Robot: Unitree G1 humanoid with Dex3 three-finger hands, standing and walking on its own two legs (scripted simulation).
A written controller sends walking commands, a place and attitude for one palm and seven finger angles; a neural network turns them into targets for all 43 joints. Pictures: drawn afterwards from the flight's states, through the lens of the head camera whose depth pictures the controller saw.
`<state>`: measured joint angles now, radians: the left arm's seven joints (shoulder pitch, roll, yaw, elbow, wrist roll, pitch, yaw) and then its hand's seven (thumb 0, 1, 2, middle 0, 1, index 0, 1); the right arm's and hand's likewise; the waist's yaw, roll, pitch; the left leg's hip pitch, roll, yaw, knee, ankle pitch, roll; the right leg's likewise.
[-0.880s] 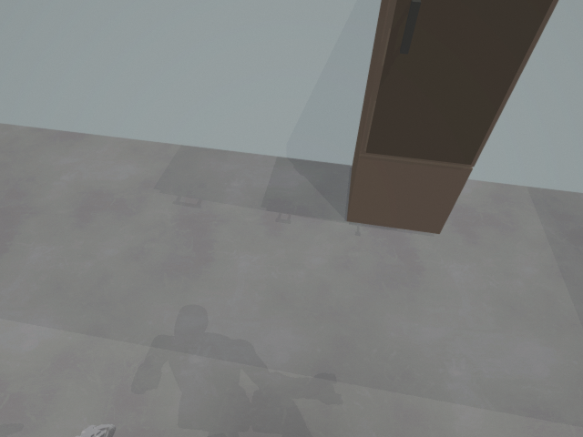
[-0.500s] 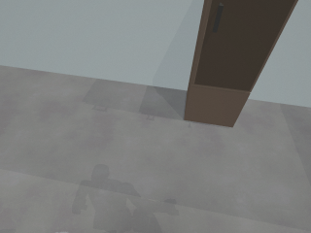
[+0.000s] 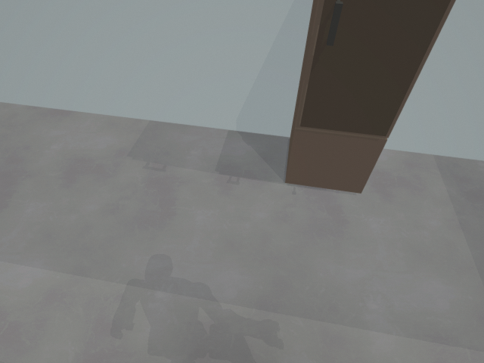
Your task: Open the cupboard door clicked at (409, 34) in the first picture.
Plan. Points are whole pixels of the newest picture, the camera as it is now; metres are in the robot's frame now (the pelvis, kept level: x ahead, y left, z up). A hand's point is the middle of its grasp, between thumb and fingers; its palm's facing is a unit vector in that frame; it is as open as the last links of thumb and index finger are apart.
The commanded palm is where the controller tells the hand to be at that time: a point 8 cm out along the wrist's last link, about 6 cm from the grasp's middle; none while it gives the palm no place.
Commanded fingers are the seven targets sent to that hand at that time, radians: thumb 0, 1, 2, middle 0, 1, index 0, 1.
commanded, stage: look at it before walking up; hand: left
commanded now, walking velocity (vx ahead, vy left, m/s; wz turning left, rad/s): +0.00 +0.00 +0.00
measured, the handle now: (334, 22) +1.13 -0.25 +0.11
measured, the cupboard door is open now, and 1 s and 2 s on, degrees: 0 0 0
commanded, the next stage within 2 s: walk to a spot facing it in 0.56 s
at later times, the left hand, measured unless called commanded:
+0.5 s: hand out of the picture +0.08 +0.24 -0.15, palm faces -0.04 -0.94 -0.33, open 7.4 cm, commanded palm none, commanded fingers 0.00 0.90 0.90 -0.20 -0.30 -0.20 -0.30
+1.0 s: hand out of the picture +0.07 +0.19 -0.18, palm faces -0.14 -0.95 -0.28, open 7.4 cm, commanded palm none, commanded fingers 0.00 0.90 0.90 -0.20 -0.30 -0.20 -0.30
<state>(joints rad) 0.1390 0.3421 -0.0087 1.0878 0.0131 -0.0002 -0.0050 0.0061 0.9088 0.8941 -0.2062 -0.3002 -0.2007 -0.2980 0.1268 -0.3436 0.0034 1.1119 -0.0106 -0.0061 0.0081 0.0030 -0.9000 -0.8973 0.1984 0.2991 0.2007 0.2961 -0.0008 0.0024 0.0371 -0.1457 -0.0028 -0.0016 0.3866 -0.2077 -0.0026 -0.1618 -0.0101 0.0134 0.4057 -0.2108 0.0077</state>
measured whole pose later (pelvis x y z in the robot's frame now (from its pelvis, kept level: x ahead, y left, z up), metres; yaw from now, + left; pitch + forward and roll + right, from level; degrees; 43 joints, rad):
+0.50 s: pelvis +0.01 +0.00 +0.00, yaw +0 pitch -2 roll +0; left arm 0.13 0.34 -0.01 1.09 0.01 0.00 -0.01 0.01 0.91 0.89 -0.21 -0.30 -0.20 -0.30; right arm 0.11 -0.34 0.00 1.11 -0.01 -0.01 0.01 0.00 -0.90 -0.90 0.20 0.30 0.20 0.30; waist 0.00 0.00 0.04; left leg -0.13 0.00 0.00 0.37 -0.21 -0.01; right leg -0.15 0.00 0.02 0.39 -0.21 0.00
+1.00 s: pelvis -0.01 -0.02 -0.02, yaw -10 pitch -2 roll +2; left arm 0.22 0.25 0.03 0.97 0.02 0.07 -0.02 0.01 0.91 0.89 -0.20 -0.30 -0.20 -0.30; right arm 0.14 -0.24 -0.03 0.98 -0.02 0.02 -0.01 0.00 -0.90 -0.90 0.20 0.30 0.20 0.30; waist 0.03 0.00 0.09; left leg -0.21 0.07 0.15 0.59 -0.34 -0.02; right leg -0.34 0.01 0.01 0.75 -0.40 0.01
